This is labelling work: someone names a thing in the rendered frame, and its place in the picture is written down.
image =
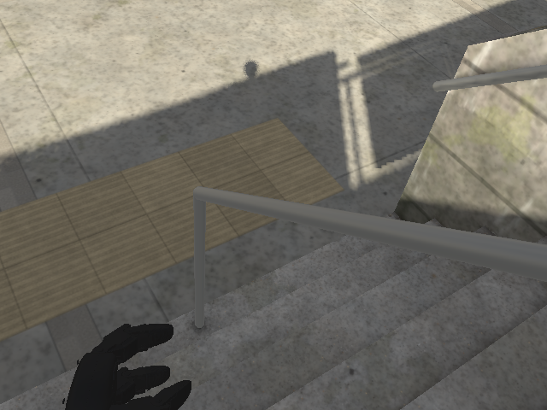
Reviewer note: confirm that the left robot hand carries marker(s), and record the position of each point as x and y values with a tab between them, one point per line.
97	385

